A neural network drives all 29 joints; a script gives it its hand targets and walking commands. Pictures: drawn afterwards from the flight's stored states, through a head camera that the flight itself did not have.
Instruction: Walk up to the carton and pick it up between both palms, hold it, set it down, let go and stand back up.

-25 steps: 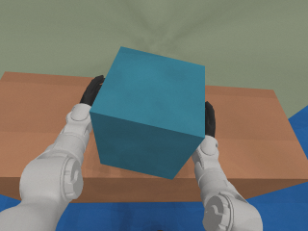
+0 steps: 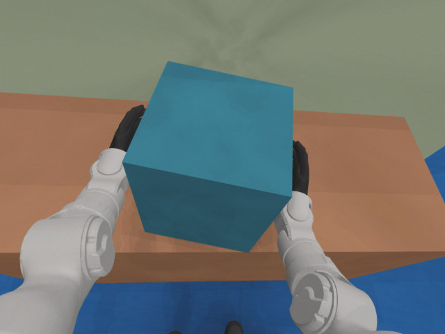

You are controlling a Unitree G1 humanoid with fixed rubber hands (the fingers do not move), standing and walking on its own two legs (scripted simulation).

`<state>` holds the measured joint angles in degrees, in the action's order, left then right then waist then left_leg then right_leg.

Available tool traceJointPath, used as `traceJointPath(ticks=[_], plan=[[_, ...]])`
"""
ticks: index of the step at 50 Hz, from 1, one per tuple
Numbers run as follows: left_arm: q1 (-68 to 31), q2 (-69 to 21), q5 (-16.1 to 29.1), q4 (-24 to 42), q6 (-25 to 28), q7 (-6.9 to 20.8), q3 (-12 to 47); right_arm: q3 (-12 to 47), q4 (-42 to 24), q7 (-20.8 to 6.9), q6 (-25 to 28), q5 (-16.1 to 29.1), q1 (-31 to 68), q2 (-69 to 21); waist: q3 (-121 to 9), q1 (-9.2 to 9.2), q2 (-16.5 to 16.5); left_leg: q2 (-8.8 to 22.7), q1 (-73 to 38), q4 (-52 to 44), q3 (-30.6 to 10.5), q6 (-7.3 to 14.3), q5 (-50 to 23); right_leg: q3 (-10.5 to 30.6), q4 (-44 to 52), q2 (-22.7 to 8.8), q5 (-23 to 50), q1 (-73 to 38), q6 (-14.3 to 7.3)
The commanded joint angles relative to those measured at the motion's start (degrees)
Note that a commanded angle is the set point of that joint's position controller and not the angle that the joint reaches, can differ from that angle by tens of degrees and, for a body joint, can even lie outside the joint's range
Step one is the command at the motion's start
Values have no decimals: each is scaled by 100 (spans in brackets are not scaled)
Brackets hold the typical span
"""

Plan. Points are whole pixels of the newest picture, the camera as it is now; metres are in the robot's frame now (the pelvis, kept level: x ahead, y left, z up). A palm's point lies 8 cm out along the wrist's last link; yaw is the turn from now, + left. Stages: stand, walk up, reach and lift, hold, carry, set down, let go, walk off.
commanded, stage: set down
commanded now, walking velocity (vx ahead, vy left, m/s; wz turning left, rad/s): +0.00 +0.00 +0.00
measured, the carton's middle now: (212, 166) +0.43 +0.00 -0.03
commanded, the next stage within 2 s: none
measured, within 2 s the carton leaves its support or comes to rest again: neither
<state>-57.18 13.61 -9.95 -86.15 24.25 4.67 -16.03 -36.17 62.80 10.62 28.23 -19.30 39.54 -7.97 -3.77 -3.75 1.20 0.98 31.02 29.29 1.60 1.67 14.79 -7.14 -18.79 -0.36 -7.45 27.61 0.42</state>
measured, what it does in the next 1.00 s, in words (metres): stands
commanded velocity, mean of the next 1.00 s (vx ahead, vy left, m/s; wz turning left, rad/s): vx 0.00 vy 0.00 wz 0.00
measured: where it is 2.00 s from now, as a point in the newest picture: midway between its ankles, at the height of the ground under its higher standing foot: outside the picture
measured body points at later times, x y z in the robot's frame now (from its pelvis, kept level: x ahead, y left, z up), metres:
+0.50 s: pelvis -0.02 +0.00 -0.01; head +0.10 +0.04 +0.42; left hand +0.45 +0.16 +0.01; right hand +0.38 -0.16 +0.00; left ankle -0.02 +0.08 -0.74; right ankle +0.00 -0.13 -0.74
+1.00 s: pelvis -0.02 +0.00 -0.01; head +0.10 +0.04 +0.42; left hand +0.45 +0.16 +0.01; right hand +0.38 -0.16 +0.00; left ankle -0.02 +0.08 -0.74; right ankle +0.00 -0.13 -0.74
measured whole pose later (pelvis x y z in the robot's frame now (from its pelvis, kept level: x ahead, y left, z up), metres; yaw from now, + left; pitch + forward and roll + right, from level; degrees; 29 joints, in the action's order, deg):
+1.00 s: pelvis -0.02 +0.00 -0.01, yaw +1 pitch +19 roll -3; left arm -60.8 14.8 -15.7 -88.1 26.3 5.3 -23.4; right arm -44.8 62.4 9.1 29.5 -25.8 44.0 -9.6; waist -4.2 -5.0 0.7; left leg 0.8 38.8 34.9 0.6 2.2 15.3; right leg -8.1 -25.5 -1.0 -8.9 35.4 0.2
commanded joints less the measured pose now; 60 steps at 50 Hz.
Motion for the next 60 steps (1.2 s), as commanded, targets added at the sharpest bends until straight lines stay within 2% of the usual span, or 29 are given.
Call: traceJointPath(ticks=[1, 9, 16, 26, 40, 60], plan=[[-2890, -3383, -431, 410, 394, 634, 732, 1772, 358, -820, 299, -733, 3251, -2941, -3797, -152, -971, 106, -1649, 219, -38, -809, -3848, 107, -493, 122, 2215, -1642, -312], [-2937, -3295, -565, 202, 410, 669, 562, 1521, 440, -789, 266, -872, 3293, -2962, -3723, -209, -843, 37, -1038, 92, 12, -649, -2740, 145, -575, 8, 1909, -1700, -301], [-3035, -3216, -632, 68, 382, 659, 452, 1263, 512, -806, 162, -1055, 3297, -2954, -3620, -218, -899, 72, -910, 49, 19, -612, -2122, 114, -587, -2, 1366, -1333, -324], [-3004, -3143, -783, -73, 334, 639, 259, 987, 610, -862, 67, -1213, 3240, -2890, -3397, -195, -1029, 125, -977, 116, -39, -670, -2012, 45, -598, 38, 994, -884, -326], [-2840, -3031, -975, -152, 297, 639, -11, 789, 689, -922, -27, -1361, 3035, -2843, -3111, -236, -1028, 148, -923, 203, -142, -662, -1951, 10, -658, 57, 746, -572, -289], [-2733, -2833, -1234, -172, 122, 673, -316, 467, 754, -919, -209, -1589, 2820, -2829, -2729, -307, -1058, 152, -356, 240, -203, -548, -1005, 16, -866, 28, 222, -224, -229]])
